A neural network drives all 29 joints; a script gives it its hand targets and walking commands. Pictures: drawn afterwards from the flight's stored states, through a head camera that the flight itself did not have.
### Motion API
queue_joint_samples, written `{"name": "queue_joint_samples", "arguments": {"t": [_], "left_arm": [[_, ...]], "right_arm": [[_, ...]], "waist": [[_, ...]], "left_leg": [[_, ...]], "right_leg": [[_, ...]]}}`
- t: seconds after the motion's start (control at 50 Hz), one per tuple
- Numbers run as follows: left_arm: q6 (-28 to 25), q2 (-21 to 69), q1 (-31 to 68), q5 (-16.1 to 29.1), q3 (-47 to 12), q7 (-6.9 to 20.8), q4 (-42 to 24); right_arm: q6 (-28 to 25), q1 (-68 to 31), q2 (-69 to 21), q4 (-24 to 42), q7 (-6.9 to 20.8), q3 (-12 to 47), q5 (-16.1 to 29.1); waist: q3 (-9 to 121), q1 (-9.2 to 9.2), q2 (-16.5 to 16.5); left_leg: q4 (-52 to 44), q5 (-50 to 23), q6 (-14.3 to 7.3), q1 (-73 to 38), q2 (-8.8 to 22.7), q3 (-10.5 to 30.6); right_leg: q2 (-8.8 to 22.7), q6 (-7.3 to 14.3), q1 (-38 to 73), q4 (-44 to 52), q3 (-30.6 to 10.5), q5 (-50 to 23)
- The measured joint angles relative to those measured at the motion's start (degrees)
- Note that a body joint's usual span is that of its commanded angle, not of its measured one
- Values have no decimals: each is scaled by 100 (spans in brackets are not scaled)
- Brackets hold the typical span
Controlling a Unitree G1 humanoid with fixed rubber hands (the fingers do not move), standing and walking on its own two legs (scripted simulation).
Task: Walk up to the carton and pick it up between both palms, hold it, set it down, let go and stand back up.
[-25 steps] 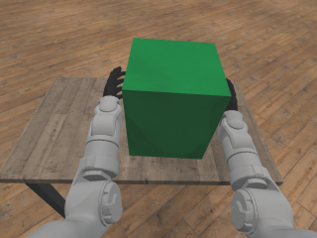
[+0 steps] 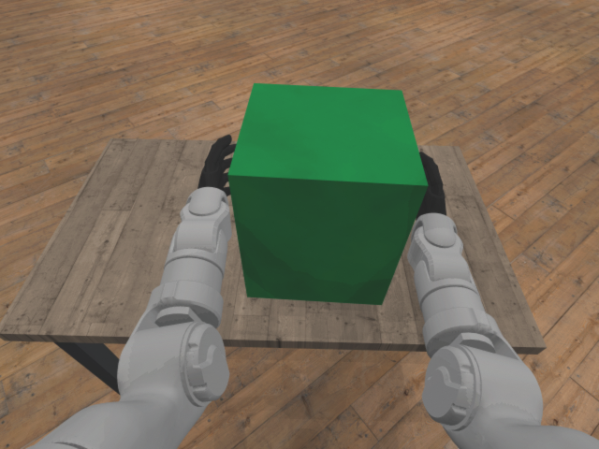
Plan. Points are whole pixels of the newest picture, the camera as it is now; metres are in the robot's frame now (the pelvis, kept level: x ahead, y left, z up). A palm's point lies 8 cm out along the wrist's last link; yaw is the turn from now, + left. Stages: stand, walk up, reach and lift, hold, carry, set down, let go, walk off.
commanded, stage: set down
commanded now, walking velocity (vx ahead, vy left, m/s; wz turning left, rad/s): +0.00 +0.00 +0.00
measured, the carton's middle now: (320, 198) +0.43 -0.02 +0.09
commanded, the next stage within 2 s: none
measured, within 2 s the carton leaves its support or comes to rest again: rests again in 1.06 s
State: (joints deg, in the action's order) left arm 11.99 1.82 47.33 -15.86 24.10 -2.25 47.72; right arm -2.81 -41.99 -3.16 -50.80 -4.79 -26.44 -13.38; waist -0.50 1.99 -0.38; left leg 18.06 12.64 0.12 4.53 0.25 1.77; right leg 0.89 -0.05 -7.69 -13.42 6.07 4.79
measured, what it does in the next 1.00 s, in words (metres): stands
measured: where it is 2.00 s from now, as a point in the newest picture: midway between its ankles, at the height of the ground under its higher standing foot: outside the picture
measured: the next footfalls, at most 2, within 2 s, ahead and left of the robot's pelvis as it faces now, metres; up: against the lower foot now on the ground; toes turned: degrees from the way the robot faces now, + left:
none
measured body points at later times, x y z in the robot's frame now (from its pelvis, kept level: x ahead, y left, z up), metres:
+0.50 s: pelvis +0.02 +0.01 +0.00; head +0.04 +0.02 +0.45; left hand +0.45 +0.13 +0.09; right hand +0.42 -0.17 +0.08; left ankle -0.03 +0.12 -0.75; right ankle +0.03 -0.12 -0.75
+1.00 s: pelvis +0.01 +0.01 +0.00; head +0.04 +0.01 +0.45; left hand +0.44 +0.12 +0.07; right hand +0.41 -0.18 +0.06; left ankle -0.03 +0.12 -0.75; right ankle +0.03 -0.12 -0.75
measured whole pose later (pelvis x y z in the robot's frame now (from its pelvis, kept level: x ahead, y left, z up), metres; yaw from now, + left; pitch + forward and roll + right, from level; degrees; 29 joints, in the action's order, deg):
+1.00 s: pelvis +0.01 +0.01 +0.00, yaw -1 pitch +6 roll -1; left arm 1.7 2.7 47.0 -15.8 25.4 -3.8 57.8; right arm -8.6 -40.0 -3.3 -53.2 -2.6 -32.2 -19.6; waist 2.3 1.8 1.4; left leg 20.3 13.9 -0.4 11.9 0.2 0.8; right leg 1.0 -0.5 -15.0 -14.9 5.2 5.3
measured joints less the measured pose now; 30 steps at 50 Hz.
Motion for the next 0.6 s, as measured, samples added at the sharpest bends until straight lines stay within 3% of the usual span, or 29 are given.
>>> {"name": "queue_joint_samples", "arguments": {"t": [0.36,0.6], "left_arm": [[-289,110,-128,140,-265,-275,203],[-500,112,-213,133,-140,-239,404]], "right_arm": [[-219,123,264,-188,103,176,169],[-292,151,138,-237,171,-106,-130]], "waist": [[240,29,103],[255,-38,160]], "left_leg": [[218,217,-45,342,10,-92],[227,213,-58,474,-4,-89]], "right_leg": [[-14,-70,-286,-21,-87,75],[1,-74,-424,-54,-82,86]]}}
